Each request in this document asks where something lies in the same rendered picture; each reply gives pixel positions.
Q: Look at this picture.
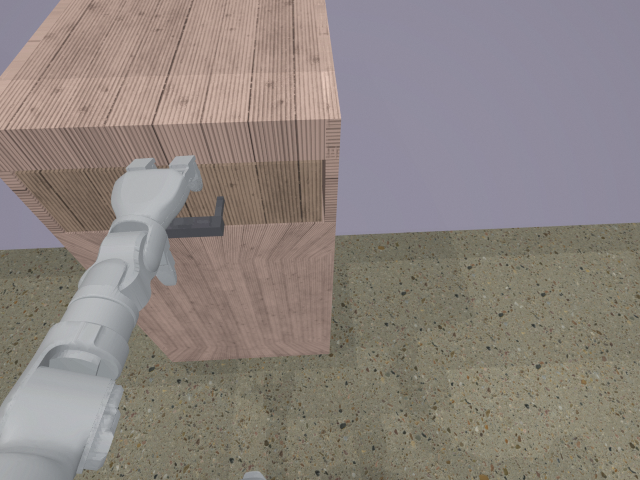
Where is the robot left upper arm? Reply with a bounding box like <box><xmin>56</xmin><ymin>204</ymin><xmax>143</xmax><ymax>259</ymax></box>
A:
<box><xmin>0</xmin><ymin>366</ymin><xmax>124</xmax><ymax>480</ymax></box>

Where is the robot left forearm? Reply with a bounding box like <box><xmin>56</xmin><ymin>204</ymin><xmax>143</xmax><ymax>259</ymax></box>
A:
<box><xmin>0</xmin><ymin>215</ymin><xmax>167</xmax><ymax>436</ymax></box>

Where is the cabinet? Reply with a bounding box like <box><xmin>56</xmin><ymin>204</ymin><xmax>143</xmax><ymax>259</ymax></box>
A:
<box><xmin>0</xmin><ymin>0</ymin><xmax>341</xmax><ymax>362</ymax></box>

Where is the handle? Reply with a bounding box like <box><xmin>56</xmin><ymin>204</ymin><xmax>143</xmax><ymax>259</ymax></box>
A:
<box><xmin>165</xmin><ymin>196</ymin><xmax>225</xmax><ymax>238</ymax></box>

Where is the drawer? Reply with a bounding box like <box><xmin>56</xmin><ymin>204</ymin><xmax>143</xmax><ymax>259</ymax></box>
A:
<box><xmin>15</xmin><ymin>160</ymin><xmax>322</xmax><ymax>232</ymax></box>

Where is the left robot hand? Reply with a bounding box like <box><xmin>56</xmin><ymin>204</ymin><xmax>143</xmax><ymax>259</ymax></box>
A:
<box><xmin>111</xmin><ymin>155</ymin><xmax>203</xmax><ymax>286</ymax></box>

